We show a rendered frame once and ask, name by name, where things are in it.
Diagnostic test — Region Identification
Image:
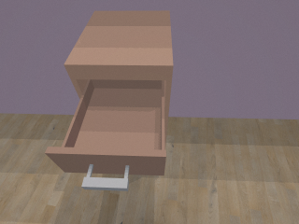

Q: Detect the handle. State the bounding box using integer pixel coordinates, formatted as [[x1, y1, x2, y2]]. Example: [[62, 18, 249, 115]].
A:
[[81, 164, 130, 191]]

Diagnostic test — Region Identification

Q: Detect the drawer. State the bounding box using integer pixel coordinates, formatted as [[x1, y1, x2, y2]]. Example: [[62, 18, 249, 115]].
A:
[[45, 79, 166, 176]]

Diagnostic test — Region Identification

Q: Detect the cabinet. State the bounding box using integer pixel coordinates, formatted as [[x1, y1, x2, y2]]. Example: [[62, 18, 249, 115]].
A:
[[64, 10, 174, 149]]

